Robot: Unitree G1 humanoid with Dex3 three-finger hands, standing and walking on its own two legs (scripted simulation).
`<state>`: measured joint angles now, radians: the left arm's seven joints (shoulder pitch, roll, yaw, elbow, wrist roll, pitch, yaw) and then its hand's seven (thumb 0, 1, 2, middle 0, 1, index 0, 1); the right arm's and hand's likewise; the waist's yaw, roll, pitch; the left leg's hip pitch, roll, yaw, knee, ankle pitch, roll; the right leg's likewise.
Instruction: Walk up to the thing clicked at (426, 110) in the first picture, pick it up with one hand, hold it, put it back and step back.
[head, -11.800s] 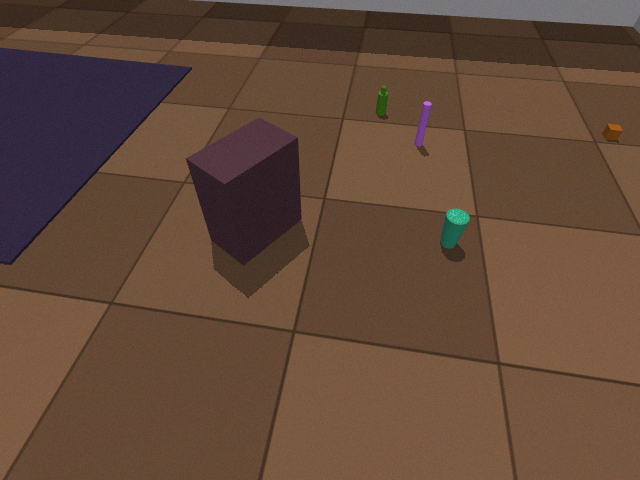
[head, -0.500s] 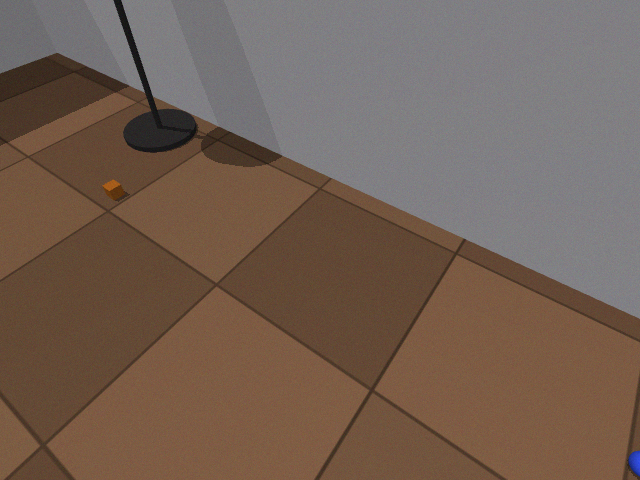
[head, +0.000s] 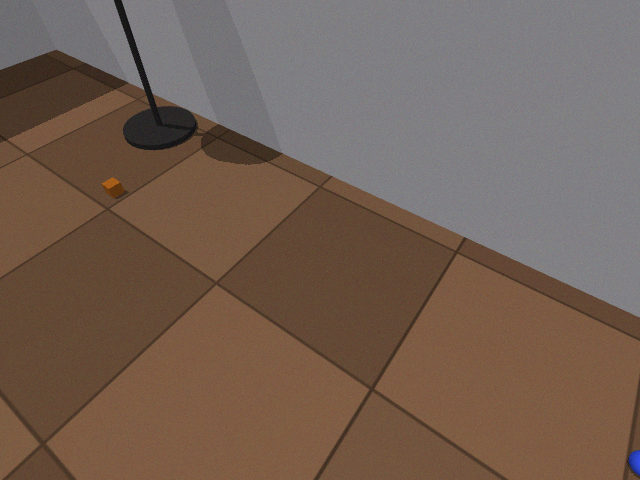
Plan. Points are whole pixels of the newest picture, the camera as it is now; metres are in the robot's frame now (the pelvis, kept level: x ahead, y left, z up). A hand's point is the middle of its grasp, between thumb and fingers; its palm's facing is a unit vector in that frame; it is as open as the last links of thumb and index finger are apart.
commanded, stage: walk up
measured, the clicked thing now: out of the picture +0.45 +1.38 -0.66
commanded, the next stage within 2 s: none
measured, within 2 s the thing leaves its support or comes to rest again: neither
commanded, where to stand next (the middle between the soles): +0.84 -0.02 m, yaw +0 degrees
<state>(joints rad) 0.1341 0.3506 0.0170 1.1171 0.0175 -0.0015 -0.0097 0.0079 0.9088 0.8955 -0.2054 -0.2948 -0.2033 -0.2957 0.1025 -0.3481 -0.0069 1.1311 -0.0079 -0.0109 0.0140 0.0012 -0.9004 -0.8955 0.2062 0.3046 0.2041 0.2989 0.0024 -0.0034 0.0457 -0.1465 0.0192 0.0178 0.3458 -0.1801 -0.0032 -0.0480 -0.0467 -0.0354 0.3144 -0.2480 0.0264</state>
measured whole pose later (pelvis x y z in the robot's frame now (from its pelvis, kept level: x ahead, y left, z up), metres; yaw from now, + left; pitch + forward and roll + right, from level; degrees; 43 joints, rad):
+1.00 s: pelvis +0.35 -0.04 -0.01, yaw +0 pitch -2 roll +1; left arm 0.29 0.43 0.07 0.89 0.02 -0.04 -0.08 0.01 0.91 0.90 -0.20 -0.29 -0.20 -0.30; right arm 0.33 -0.41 -0.06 0.83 -0.01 -0.07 0.07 0.00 -0.90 -0.90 0.21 0.31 0.21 0.30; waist -0.02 -0.01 0.06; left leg -0.07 0.01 0.09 0.43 -0.32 0.02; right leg -0.45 -0.10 0.00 0.62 -0.14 -0.01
